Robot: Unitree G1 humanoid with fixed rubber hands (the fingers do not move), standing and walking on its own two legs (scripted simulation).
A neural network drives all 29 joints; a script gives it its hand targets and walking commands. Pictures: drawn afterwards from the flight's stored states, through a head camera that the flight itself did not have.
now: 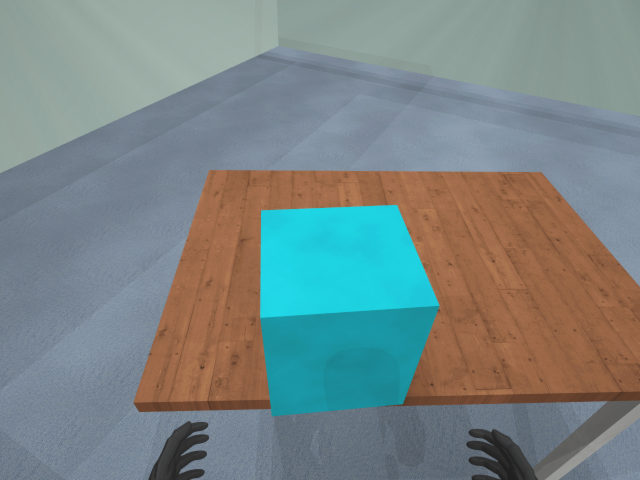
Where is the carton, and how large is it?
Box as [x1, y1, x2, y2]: [260, 205, 439, 415]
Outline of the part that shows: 396,205 261,210 260,319 272,415 399,404 403,402 439,305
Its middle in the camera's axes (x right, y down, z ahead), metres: +0.02 +0.10 +0.61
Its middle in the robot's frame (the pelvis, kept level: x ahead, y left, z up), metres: +0.40 +0.00 -0.01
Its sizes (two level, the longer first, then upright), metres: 0.210 0.200 0.250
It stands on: a table, 0.65 m high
